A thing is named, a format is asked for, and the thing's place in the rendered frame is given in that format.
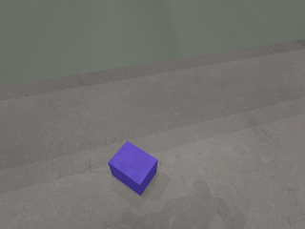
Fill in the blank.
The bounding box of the carton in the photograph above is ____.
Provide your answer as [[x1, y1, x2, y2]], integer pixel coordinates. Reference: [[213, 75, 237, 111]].
[[108, 141, 158, 196]]

